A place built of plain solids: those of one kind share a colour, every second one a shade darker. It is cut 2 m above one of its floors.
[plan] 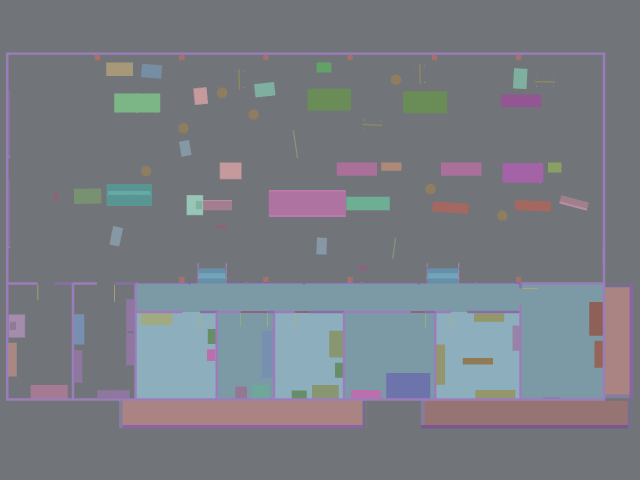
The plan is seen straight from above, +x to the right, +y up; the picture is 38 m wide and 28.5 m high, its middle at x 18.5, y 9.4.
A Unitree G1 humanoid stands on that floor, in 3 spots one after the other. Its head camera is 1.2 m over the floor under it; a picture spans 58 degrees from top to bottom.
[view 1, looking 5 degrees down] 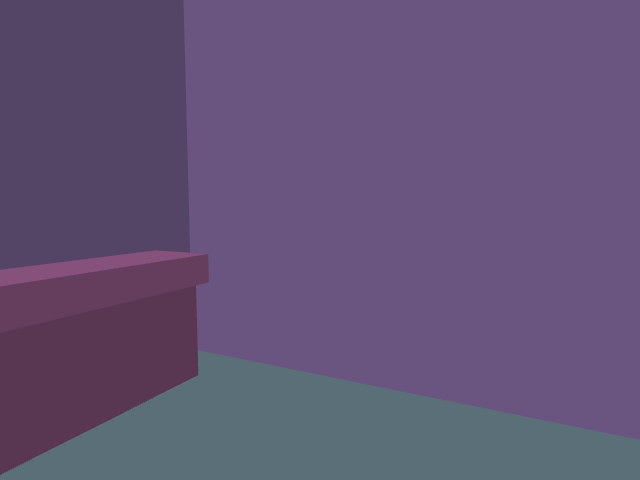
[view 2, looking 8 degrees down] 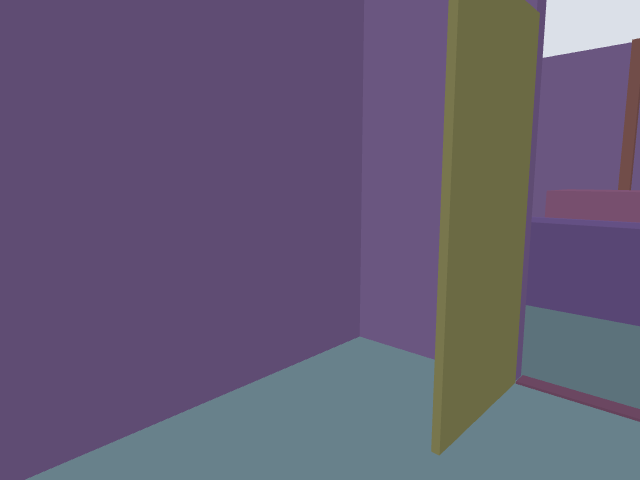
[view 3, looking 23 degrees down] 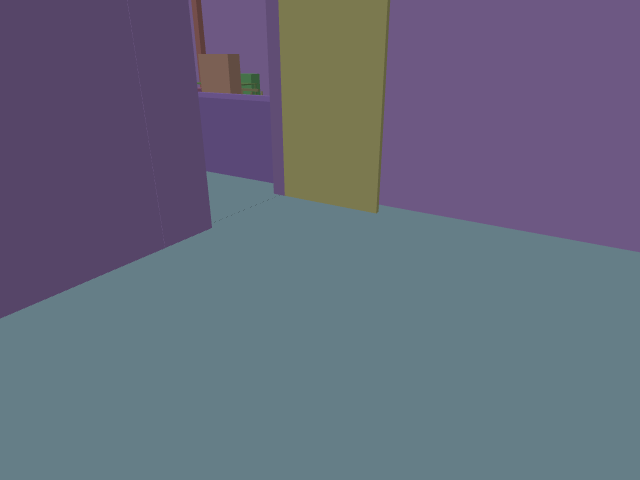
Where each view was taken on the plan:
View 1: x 22.60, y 2.50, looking -153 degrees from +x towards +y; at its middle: wall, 2.94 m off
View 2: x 17.80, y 2.50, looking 133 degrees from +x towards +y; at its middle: wall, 2.90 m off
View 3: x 32.80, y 3.40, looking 122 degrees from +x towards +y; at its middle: level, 3.07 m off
